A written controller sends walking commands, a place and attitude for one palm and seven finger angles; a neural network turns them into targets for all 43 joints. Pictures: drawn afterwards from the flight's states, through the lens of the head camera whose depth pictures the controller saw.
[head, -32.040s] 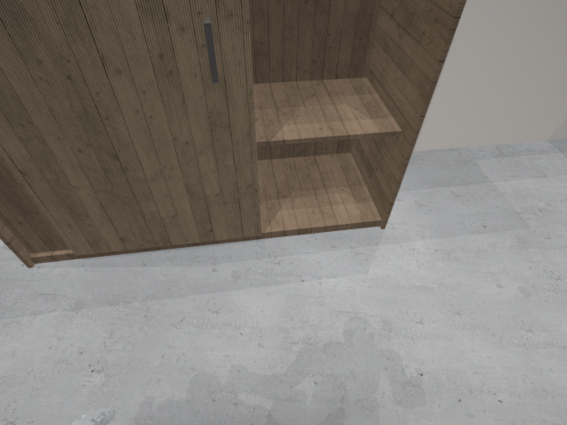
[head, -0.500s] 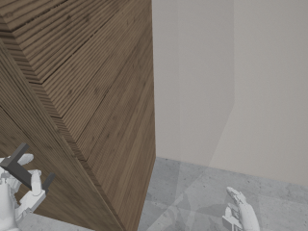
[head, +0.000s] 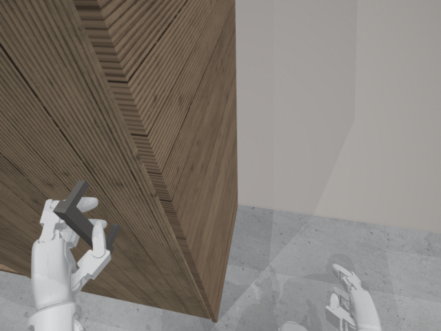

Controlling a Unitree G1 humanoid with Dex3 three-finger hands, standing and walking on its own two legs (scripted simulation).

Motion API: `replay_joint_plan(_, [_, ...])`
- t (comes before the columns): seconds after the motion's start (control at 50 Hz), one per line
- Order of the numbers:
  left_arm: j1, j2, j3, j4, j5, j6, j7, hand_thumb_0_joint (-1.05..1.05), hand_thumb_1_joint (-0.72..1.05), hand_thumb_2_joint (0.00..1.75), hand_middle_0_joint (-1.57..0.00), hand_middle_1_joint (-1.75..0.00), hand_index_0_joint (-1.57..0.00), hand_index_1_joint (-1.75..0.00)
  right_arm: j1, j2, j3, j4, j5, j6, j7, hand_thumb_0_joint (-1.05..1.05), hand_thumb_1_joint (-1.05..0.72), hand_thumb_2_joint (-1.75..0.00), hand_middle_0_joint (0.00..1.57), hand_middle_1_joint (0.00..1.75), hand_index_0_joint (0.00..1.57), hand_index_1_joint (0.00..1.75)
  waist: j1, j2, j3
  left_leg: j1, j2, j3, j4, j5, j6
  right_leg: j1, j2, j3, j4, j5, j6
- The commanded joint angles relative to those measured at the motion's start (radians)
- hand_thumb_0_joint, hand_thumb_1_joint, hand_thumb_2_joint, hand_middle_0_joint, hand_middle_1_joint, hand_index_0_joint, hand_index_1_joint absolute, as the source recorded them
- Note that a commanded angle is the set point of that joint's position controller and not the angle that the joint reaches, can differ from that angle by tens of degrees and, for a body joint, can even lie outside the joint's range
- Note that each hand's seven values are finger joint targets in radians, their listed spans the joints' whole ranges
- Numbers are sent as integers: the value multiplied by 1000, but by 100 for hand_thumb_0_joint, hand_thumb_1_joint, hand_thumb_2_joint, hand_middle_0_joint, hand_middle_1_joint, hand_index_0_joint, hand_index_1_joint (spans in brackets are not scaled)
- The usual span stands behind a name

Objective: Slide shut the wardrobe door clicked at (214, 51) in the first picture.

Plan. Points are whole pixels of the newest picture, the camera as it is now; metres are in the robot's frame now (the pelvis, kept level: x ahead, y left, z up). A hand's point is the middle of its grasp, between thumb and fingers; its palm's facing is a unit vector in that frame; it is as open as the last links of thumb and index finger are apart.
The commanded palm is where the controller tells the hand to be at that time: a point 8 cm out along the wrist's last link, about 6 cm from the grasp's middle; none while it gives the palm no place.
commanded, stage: stop walking and hold the door there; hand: left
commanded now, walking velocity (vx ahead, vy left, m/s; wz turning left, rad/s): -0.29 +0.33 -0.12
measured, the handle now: (94, 221) +0.25 +0.22 +0.11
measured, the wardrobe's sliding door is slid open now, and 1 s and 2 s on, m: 0.00 0.00 0.00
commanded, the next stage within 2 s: loosen the grip on the handle in 1.62 s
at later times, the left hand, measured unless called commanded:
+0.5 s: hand (94, 256) +0.19 +0.19 +0.12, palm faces +0.03 -1.00 -0.03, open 5.8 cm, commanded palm +0.16 +0.20 +0.12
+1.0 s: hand (84, 257) +0.19 +0.21 +0.12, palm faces -0.23 -0.97 +0.01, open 5.6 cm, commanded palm +0.18 +0.21 +0.12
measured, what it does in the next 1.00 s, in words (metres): steps to the left: right foot, then left foot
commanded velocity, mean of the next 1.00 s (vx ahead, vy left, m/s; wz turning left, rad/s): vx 0.00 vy -0.03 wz -0.01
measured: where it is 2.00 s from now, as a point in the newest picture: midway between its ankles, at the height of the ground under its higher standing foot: outside the picture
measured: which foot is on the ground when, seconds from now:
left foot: down 0.00-0.22, up 0.24-0.36, down 0.38-0.62, up 0.64-0.78, down 0.80-1.00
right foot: up 0.00-0.16, down 0.18-0.38, up 0.40-0.60, down 0.62-0.80, up 0.82-1.00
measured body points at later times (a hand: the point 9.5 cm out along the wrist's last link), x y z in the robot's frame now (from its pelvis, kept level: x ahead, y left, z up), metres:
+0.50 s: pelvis -0.07 +0.11 -0.01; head -0.03 +0.11 +0.44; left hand +0.18 +0.25 +0.12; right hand +0.14 -0.10 -0.07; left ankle +0.02 +0.24 -0.72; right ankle -0.10 -0.02 -0.66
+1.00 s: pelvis -0.10 +0.18 +0.02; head -0.07 +0.20 +0.47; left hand +0.20 +0.26 +0.13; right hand +0.05 -0.04 -0.07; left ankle -0.07 +0.26 -0.72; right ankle -0.10 +0.03 -0.65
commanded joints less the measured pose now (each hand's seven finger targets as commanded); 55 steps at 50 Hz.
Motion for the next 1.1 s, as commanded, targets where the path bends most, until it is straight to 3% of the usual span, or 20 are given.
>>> replay_joint_plan(0.0, [-11, 2, -272, -245, 8, -82, -93, 0, 90, 90, -45, -140, -45, -140, -92, -83, -39, -150, -6, -78, 6, 0, -90, -90, 20, 30, 20, 30, -41, -69, -170, 219, 377, -174, -164, 802, -15, -50, -18, -37, 109, -174, -16])
replay_joint_plan(0.14, [-20, 31, -298, -270, 25, -88, -110, 0, 90, 90, -45, -140, -45, -140, -169, -85, 15, -148, -7, -72, 38, 0, -90, -90, 20, 30, 20, 30, -11, -74, -228, 170, 279, -202, 103, 1007, -143, 203, -141, -24, -415, 225, -81])
replay_joint_plan(0.16, [-40, 40, -289, -284, 9, -90, -112, 0, 90, 90, -45, -140, -45, -140, -172, -75, 18, -154, 2, -61, 38, 0, -90, -90, 20, 30, 20, 30, -5, -168, -248, 57, 226, -191, 222, 856, -199, 292, -225, 105, -425, 437, -151])
replay_joint_plan(0.18, [-74, 73, -259, -270, -4, -101, -112, 0, 90, 90, -45, -140, -45, -140, -195, -76, 14, -165, 3, -50, 33, 0, -90, -90, 20, 30, 20, 30, 4, -294, -224, -142, 130, -171, 377, 354, -228, 384, -363, 302, -454, 831, -244])
replay_joint_plan(0.2, [-103, 72, -235, -215, -17, -102, -107, 0, 90, 90, -45, -140, -45, -140, -205, -76, 13, -177, -1, -36, 39, 0, -90, -90, 20, 30, 20, 30, 19, -400, -160, -309, 104, -323, 487, -236, -204, 386, -508, 461, -466, 1064, -309])
replay_joint_plan(0.22, [-162, 31, -272, -196, -8, -95, -108, 0, 90, 90, -45, -140, -45, -140, -189, -58, 13, -180, 1, -17, 39, 0, -90, -90, 20, 30, 20, 30, 9, -419, -145, -349, 135, -433, 502, -338, -160, 401, -520, 397, -424, 1095, -280])
replay_joint_plan(0.28, [-284, 41, -245, -287, 11, -91, -97, 0, 90, 90, -45, -140, -45, -140, -228, -6, 44, -154, -2, 16, 11, 0, -90, -90, 20, 30, 20, 30, -51, -313, -189, -116, 125, -314, 163, -194, -167, 262, -349, 12, -302, 860, -114])
replay_joint_plan(0.32, [-247, 36, -270, -286, 17, -73, -106, 0, 90, 90, -45, -140, -45, -140, -187, -9, 27, -147, -7, 44, 5, 0, -90, -90, 20, 30, 20, 30, -65, -127, -226, 174, 62, -152, -167, 243, -181, 136, -199, -108, -158, 498, -44])
replay_joint_plan(0.34, [-282, 16, -337, -331, 13, -68, -118, 0, 90, 90, -45, -140, -45, -140, -196, -19, 12, -178, -14, 46, -2, 0, -90, -90, 20, 30, 20, 30, -63, 65, -232, 277, 127, -112, -225, 417, -160, 57, -118, -141, -14, 120, -26])
replay_joint_plan(0.38, [-378, -61, -453, -422, 10, -108, -142, 0, 90, 90, -45, -140, -45, -140, -133, -50, -9, -234, 6, 4, 4, 0, -90, -90, 20, 30, 20, 30, -42, 286, -275, 210, 382, -379, -202, 697, 40, -21, 5, -80, 370, -336, -14])
replay_joint_plan(0.46, [-479, -70, -435, -296, -8, -107, -142, 0, 90, 90, -45, -140, -45, -140, -120, -52, 6, -175, 6, -9, 17, 0, -90, -90, 20, 30, 20, 30, -75, -22, -173, -16, 385, -347, -218, 399, 60, 98, -18, -7, 247, -202, -17])
replay_joint_plan(0.54, [-610, -92, -475, -170, -5, -71, -157, 0, 90, 90, -45, -140, -45, -140, -158, -40, 21, -178, 2, 14, 42, 0, -90, -90, 20, 30, 20, 30, -58, 37, -169, -148, 291, -284, -267, -112, -40, 336, 62, -68, -232, -149, -53])
replay_joint_plan(0.56, [-635, -85, -460, -165, -5, -66, -163, 0, 90, 90, -45, -140, -45, -140, -175, -27, 27, -181, -2, 23, 47, 0, -90, -90, 20, 30, 20, 30, -61, 22, -178, -180, 254, -259, -235, -184, -70, 374, 56, -30, -349, -151, -72])
replay_joint_plan(0.6, [-695, -43, -410, -156, -7, -46, -166, 0, 90, 90, -45, -140, -45, -140, -177, 3, 29, -184, -5, 46, 48, 0, -90, -90, 20, 30, 20, 30, -72, -266, -162, -103, 78, -161, 115, -108, -146, 163, -135, 327, -650, -365, -183])
replay_joint_plan(0.64, [-721, -70, -420, -77, -25, -29, -165, 0, 90, 90, -45, -140, -45, -140, -169, -17, 29, -153, -6, 46, 48, 0, -90, -90, 20, 30, 20, 30, -60, -382, -133, -42, 32, -206, 367, -34, -160, 31, -230, 378, -728, -362, -268])
replay_joint_plan(0.74, [-785, -133, -471, 47, -14, -79, -184, 0, 90, 90, -45, -140, -45, -140, -146, -32, 27, -99, -12, 23, 22, 0, -90, -90, 20, 30, 20, 30, -75, -143, -216, 205, 107, -183, -193, 171, -124, 169, -34, 1, -361, 74, -116])
replay_joint_plan(0.78, [-765, -185, -541, 35, -22, -104, -196, 0, 90, 90, -45, -140, -45, -140, -119, -73, 12, -136, -15, 20, 29, 0, -90, -90, 20, 30, 20, 30, -61, 163, -260, 365, 420, -611, -293, 395, 4, -57, 69, -42, -43, -128, -47])
replay_joint_plan(0.8, [-756, -183, -551, 72, -16, -104, -200, 0, 90, 90, -45, -140, -45, -140, -107, -64, 10, -141, -8, 29, 32, 0, -90, -90, 20, 30, 20, 30, -56, 73, -242, 321, 460, -640, -313, 427, 66, -53, 70, -1, 48, -158, -51])
replay_joint_plan(0.92, [-872, -203, -548, 104, -17, -99, -223, 0, 90, 90, -45, -140, -45, -140, -91, -72, 4, -102, -5, 44, 54, 0, -90, -90, 20, 30, 20, 30, -53, -12, -231, 310, 380, -355, -233, 704, 4, -55, 45, -21, 137, -18, -41])
replay_joint_plan(1.08, [-985, -190, -523, 128, -34, -81, -227, 0, 90, 90, -45, -140, -45, -140, -116, -57, 15, -115, 1, 38, 43, 0, -90, -90, 20, 30, 20, 30, -67, 88, -220, 196, 350, -320, -311, 411, -8, 84, 55, -67, -69, -16, -22])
